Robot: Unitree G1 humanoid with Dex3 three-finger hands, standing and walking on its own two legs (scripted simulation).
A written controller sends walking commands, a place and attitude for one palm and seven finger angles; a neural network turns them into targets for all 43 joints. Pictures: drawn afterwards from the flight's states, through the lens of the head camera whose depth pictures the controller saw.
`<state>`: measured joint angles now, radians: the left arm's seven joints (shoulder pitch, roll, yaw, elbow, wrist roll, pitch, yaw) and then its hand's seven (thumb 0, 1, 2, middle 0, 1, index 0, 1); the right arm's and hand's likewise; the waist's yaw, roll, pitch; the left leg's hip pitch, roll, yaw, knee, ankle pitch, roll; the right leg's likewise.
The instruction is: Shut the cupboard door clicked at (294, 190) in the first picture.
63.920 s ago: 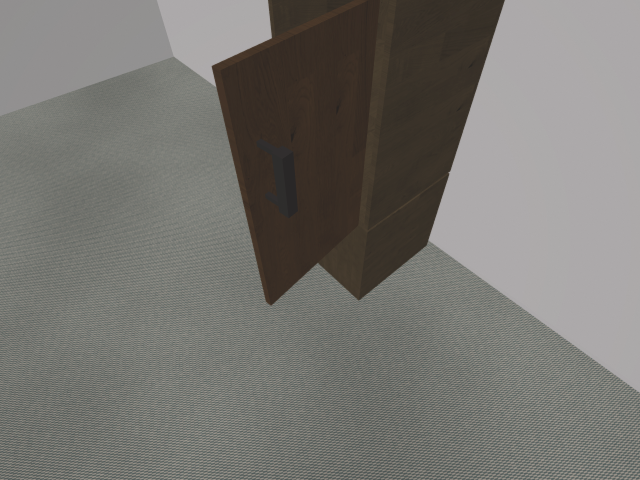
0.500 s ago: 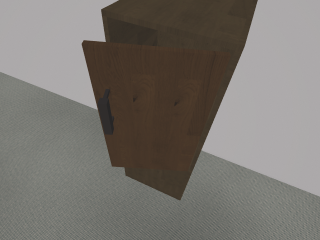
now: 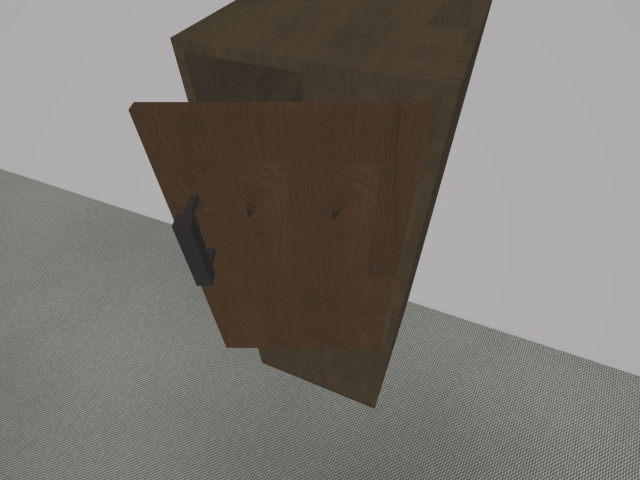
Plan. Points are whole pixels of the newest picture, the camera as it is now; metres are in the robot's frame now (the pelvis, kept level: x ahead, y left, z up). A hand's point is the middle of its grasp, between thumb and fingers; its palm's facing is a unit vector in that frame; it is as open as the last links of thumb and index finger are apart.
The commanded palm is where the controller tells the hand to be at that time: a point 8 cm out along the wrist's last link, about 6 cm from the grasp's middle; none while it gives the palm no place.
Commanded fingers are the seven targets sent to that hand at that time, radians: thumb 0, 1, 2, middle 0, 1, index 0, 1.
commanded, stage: come to a stop and stand still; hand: left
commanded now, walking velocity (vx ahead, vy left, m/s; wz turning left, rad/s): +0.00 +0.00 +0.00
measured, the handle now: (199, 241) +0.42 +0.20 +0.06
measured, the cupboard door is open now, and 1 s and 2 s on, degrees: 22 22 22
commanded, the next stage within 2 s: look again from close up in 0.22 s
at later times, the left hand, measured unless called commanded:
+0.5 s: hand out of the picture +0.01 +0.16 -0.17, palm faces +0.01 -0.98 -0.20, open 7.3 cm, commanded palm none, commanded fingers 0.00 0.90 0.90 -0.20 -0.30 -0.20 -0.30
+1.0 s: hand out of the picture +0.06 +0.18 -0.14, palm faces +0.15 -0.96 -0.23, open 7.2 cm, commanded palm +0.11 +0.20 -0.06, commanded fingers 0.00 0.90 0.90 -0.27 -0.38 -0.27 -0.38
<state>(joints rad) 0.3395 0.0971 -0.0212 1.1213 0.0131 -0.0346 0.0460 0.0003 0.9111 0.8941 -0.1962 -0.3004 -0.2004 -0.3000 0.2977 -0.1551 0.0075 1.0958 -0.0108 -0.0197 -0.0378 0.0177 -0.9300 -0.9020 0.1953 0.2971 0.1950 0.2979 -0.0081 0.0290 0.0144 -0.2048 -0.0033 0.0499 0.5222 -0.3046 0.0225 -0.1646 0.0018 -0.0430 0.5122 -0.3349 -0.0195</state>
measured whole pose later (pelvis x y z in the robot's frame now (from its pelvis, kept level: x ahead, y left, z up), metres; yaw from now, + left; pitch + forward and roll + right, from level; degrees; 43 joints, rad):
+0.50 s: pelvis +0.01 -0.01 +0.01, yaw +0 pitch -1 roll +1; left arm 0.29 0.15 -0.02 1.10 0.01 -0.02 0.04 0.00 0.91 0.89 -0.20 -0.30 -0.20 -0.30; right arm 0.26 -0.15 0.02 1.13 -0.01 -0.02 -0.04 0.00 -0.92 -0.90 0.20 0.30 0.20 0.30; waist 0.00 0.00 0.04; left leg -0.15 0.00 0.05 0.42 -0.26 0.00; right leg -0.12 0.01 -0.04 0.44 -0.30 -0.03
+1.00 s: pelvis +0.00 -0.01 +0.00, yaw -1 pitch +0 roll +1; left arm 0.47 0.17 0.02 0.59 -0.08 0.04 0.08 0.03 0.94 0.89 -0.20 -0.30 -0.21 -0.30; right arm 0.32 -0.17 0.02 1.00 0.02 -0.14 -0.08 0.01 -0.92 -0.90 0.20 0.30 0.20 0.30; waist 0.01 -0.01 0.04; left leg -0.20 0.01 0.06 0.48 -0.29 0.00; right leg -0.19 0.01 -0.03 0.52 -0.32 -0.03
